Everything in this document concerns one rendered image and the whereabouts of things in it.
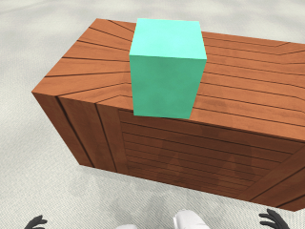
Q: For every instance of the pedestal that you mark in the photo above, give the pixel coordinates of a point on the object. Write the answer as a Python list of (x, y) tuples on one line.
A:
[(245, 138)]

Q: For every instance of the carton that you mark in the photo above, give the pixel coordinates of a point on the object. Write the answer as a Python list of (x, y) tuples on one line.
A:
[(167, 60)]

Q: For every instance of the right robot hand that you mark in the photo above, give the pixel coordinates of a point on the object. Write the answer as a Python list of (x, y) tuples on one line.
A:
[(278, 221)]

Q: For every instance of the robot right thigh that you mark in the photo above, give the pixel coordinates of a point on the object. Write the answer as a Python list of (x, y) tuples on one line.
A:
[(188, 219)]

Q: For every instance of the left robot hand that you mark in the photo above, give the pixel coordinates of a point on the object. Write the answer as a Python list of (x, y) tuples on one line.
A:
[(35, 221)]

